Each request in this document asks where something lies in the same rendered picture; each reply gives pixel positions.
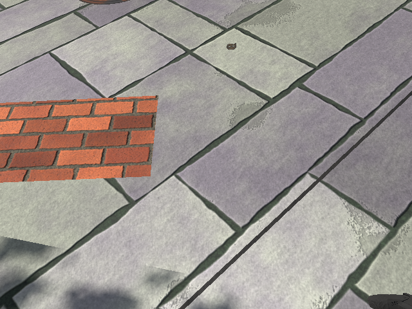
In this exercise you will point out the right robot hand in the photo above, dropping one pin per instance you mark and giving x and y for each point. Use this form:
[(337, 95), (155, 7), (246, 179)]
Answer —
[(390, 301)]

